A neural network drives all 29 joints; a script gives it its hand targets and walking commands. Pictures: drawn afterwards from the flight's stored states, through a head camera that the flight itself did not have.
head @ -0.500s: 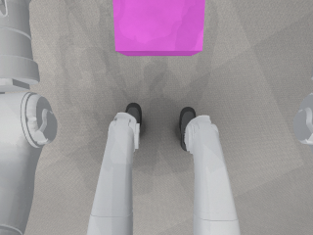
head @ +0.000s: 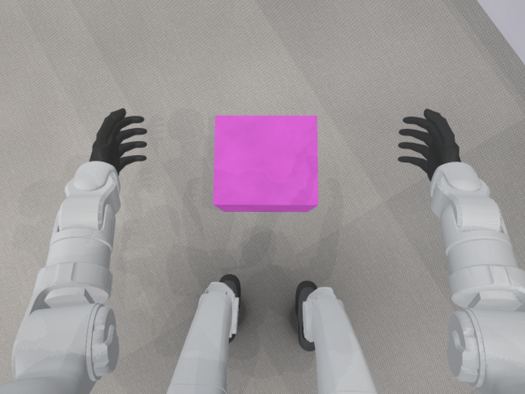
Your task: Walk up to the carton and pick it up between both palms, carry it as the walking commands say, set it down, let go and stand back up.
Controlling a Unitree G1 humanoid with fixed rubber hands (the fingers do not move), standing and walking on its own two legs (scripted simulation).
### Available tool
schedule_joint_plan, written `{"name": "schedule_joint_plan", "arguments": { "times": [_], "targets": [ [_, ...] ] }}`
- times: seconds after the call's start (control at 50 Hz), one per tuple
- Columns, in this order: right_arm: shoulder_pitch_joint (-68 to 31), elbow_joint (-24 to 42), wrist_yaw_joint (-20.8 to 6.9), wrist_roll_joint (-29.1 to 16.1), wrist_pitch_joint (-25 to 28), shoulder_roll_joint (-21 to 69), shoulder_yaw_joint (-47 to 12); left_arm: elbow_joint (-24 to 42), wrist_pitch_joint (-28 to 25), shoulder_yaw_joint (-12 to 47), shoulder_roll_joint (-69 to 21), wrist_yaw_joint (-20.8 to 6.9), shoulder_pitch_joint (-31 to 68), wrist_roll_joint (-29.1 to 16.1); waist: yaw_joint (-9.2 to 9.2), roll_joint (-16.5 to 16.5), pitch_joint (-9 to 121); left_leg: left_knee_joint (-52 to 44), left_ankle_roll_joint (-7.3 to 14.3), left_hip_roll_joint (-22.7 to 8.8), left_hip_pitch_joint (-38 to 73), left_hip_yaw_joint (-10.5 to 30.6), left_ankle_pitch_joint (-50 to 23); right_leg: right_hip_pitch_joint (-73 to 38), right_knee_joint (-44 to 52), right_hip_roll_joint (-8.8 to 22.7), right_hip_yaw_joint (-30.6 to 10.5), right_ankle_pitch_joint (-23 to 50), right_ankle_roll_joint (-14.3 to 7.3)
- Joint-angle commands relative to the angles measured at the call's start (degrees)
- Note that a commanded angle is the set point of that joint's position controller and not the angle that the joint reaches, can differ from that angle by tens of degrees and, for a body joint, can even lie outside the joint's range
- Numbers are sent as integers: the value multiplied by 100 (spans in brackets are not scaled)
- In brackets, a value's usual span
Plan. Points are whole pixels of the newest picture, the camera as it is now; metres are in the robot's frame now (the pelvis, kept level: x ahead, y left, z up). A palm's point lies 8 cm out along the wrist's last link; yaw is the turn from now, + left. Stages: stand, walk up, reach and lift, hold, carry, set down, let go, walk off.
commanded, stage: let go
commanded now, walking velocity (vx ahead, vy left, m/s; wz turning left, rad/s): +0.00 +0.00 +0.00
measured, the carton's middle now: (265, 168) +0.52 +0.03 -0.57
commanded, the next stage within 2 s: stand in 1.06 s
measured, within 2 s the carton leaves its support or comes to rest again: neither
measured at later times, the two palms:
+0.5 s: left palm (53, 319) +0.22 +0.25 -0.01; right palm (505, 331) +0.23 -0.24 +0.00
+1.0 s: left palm (28, 363) +0.18 +0.26 +0.01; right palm (511, 382) +0.19 -0.23 +0.02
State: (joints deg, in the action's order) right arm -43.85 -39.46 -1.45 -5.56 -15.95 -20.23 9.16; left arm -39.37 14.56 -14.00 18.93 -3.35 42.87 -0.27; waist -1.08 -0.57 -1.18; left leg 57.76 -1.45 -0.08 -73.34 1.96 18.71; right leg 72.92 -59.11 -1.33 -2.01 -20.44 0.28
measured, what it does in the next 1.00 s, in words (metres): rises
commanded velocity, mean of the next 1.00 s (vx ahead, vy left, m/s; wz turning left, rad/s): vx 0.00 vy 0.00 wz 0.00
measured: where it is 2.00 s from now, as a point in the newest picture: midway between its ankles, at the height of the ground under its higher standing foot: (267, 323)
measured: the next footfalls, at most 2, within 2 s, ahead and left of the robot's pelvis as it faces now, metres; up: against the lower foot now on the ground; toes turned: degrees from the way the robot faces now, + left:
none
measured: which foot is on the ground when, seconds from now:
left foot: down 0.00-1.00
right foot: down 0.00-1.00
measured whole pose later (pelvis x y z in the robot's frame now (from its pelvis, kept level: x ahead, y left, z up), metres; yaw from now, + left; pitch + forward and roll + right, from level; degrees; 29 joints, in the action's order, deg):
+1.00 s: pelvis +0.02 +0.01 +0.08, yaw +1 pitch -7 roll +0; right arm 12.1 -24.5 -4.9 -3.9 -7.4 -13.6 3.0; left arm -21.1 11.0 -7.1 12.1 -5.2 -11.7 -0.3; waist -1.1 -2.1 -9.8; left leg 36.5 -0.5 0.9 -12.5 1.9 17.0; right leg 11.3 -36.7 0.4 -2.0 -18.5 0.3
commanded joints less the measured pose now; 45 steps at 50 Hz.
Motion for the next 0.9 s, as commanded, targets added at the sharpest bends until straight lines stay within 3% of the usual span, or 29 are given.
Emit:
{"name": "schedule_joint_plan", "arguments": {
  "times": [0.0, 0.02, 0.04, 0.06, 0.08, 0.14, 0.16, 0.2, 0.22, 0.24, 0.26, 0.28, 0.34, 0.38, 0.4, 0.44, 0.46, 0.52, 0.56, 0.6, 0.66, 0.68, 0.7, 0.72, 0.74, 0.78, 0.82, 0.86, 0.88],
  "targets": [
    [-101, 1967, 93, 471, 416, -487, 376, 1568, -300, 135, 702, -73, -393, 14, 72, 61, 6007, -947, 258, 457, 4182, -275, -2984, -4377, 1029, -191, 182, 3392, 139],
    [-183, 2135, 63, 494, 565, -560, 369, 1858, -388, 152, 619, -106, -133, -215, 229, 15, 5925, -790, 247, 382, 4553, -147, -3284, -3830, 1106, -220, 206, 3093, 121],
    [42, 1954, 28, 248, 533, -162, 68, 1827, -439, 373, 534, -158, -527, -276, -61, -35, 5683, -1047, 248, 421, 4256, -240, -3152, -4258, 1211, -215, 139, 3385, 86],
    [454, 1893, 12, 389, 612, -320, 235, 1899, -440, 413, 539, -128, -545, -294, 334, 36, 5557, -962, 185, 422, 4119, -231, -3093, -4340, 1136, -184, 116, 3514, 37],
    [1110, 1973, -53, 65, 566, 181, -264, 2285, -513, 647, 296, -165, -1303, -304, -78, 393, 5407, -1278, 173, 423, 4419, -336, -2905, -4846, 1307, -172, 53, 3408, 24],
    [1704, 1590, -84, 304, 829, 117, -8, 1655, -674, 581, 196, -164, -1706, -294, 86, -3, 4172, -1413, 200, 264, 4977, -136, -2836, -3676, 1663, -230, 221, 2371, 157],
    [2312, 1597, -131, 140, 844, 242, -250, 1714, -720, 481, 149, -169, -2331, -167, -92, 223, 4230, -1489, 154, 309, 5157, -236, -2653, -4094, 1792, -187, 126, 2353, 111],
    [3020, 1523, -190, 391, 963, 220, -258, 1451, -798, 798, -53, -190, -3165, -80, 132, -1, 3434, -1920, 117, 211, 5250, -225, -2019, -4284, 2127, -241, 258, 1901, 132],
    [2297, 1534, -155, 339, 1076, 281, -125, 1768, -946, 596, 140, -150, -1933, -267, 162, -113, 3058, -1839, 91, 229, 4912, -178, -1910, -4032, 2092, -225, 194, 1835, 85],
    [2982, 1429, -213, 332, 1082, 290, -382, 1499, -958, 716, -100, -113, -2896, -70, -56, 360, 2774, -1945, 42, 265, 5185, -245, -1842, -4163, 2208, -169, 168, 1611, 88],
    [2705, 1691, -203, 383, 1152, 398, -262, 1432, -959, 820, -114, -135, -2901, -159, 138, -63, 2488, -2111, 80, 183, 5215, -213, -1450, -4027, 2378, -214, 309, 1360, 117],
    [3362, 1967, -253, 226, 1171, 245, -417, 2122, -1016, 741, 78, -147, -3244, -54, -20, 342, 3112, -2223, 32, 240, 5618, -345, -1371, -4839, 2480, -147, 219, 1360, 101],
    [3361, 1634, -260, 401, 1273, 332, -494, 1650, -1089, 892, -207, -87, -3422, -137, 111, 117, 1688, -2468, 0, 210, 5370, -301, -1081, -4491, 2746, -125, 176, 1030, 28],
    [4285, 2538, -280, 540, 1413, 353, -615, 2247, -1285, 996, -229, -129, -4626, -50, 115, 139, 2709, -2630, 18, 238, 6235, -301, -1677, -5670, 2830, -178, 248, 1790, 84],
    [4197, 2270, -227, 598, 1403, 175, -336, 2317, -1265, 921, -52, -96, -4104, -105, 319, 234, 2293, -2548, -64, 290, 5937, -355, -1669, -5450, 2819, -123, 200, 1789, 35],
    [4569, 2353, -244, 520, 1341, 504, -690, 2150, -1213, 1163, -279, -159, -4782, -257, 284, -344, 1892, -2774, 70, 262, 6294, -318, -1493, -5642, 3050, -158, 210, 1580, 134],
    [4698, 2155, -253, 498, 1332, 489, -670, 2431, -1231, 1001, -30, -99, -4672, -113, 195, 284, 1567, -2961, 28, 289, 6286, -346, -1271, -5697, 3108, -142, 285, 1375, 81],
    [4813, 2627, -299, 562, 1333, 437, -682, 2729, -1168, 834, -62, -142, -4654, -24, 173, -166, 910, -3011, 38, 389, 6663, -276, -1169, -5601, 3401, 8, 226, 870, 36],
    [5016, 2326, -367, 553, 1212, 328, -710, 2603, -1035, 1006, -88, -168, -4841, -91, 209, 117, 384, -3126, -68, 405, 6888, -378, -504, -5375, 3690, 76, 196, 54, -90],
    [4930, 2626, -371, 563, 1121, 386, -781, 2562, -854, 1020, -142, -255, -4997, -61, 192, -520, -112, -2912, 6, 598, 7675, -369, -227, -4851, 4201, 308, 143, -885, -237],
    [5214, 2601, -284, 750, 1027, 230, -617, 2693, -746, 1035, -22, -329, -5148, 65, 318, -517, -468, -2673, -92, 639, 8184, -392, -330, -4411, 4291, 396, 64, -1129, -329],
    [5054, 2625, -342, 623, 1038, 442, -764, 2863, -739, 1023, 24, -290, -4917, 57, 150, -515, -258, -2711, -64, 715, 8008, -384, -689, -4701, 4234, 362, 1, -757, -341],
    [5234, 2635, -323, 673, 1006, 355, -686, 2848, -693, 1032, -51, -286, -4868, 91, 347, -598, -155, -2667, -51, 651, 8340, -398, -593, -4699, 4317, 377, 32, -780, -302],
    [5032, 2688, -331, 712, 1015, 324, -688, 2748, -671, 936, -10, -254, -4867, 152, 225, -336, -441, -2773, -55, 625, 8020, -369, -542, -4815, 4199, 328, 64, -712, -315],
    [5281, 2519, -330, 637, 913, 412, -844, 2660, -601, 1019, -63, -289, -5164, 62, 236, -618, -614, -2806, 37, 613, 8191, -293, -337, -4759, 4307, 384, 72, -864, -326],
    [5451, 2470, -396, 697, 937, 385, -773, 3169, -609, 1058, 14, -277, -5063, 147, 324, 56, -279, -2834, -134, 514, 8114, -209, -519, -4938, 4033, 301, 84, -609, -380],
    [5378, 2354, -456, 589, 940, 399, -822, 2958, -584, 1052, -14, -194, -5427, 166, 131, 516, -120, -3042, -150, 494, 7747, -209, -540, -5387, 3741, 71, 198, -86, -353],
    [5208, 2525, -473, 646, 941, 289, -638, 2923, -583, 1095, -42, -176, -5355, 192, 180, 599, 43, -3155, -157, 419, 7313, -210, -483, -5757, 3517, -53, 311, 220, -309],
    [5439, 2479, -454, 636, 958, 343, -752, 2887, -590, 1047, -52, -172, -5459, 188, 257, 185, -154, -3118, -102, 431, 7181, -167, -392, -5833, 3692, 77, 235, 16, -289]
  ]
}}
